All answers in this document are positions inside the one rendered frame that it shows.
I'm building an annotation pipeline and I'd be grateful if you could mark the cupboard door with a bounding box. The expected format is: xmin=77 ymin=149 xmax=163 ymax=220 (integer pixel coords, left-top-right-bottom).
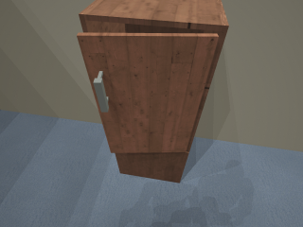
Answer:
xmin=77 ymin=32 xmax=219 ymax=153

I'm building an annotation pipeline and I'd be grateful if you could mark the handle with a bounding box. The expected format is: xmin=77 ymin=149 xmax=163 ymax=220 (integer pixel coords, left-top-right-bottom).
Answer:
xmin=93 ymin=71 xmax=109 ymax=113

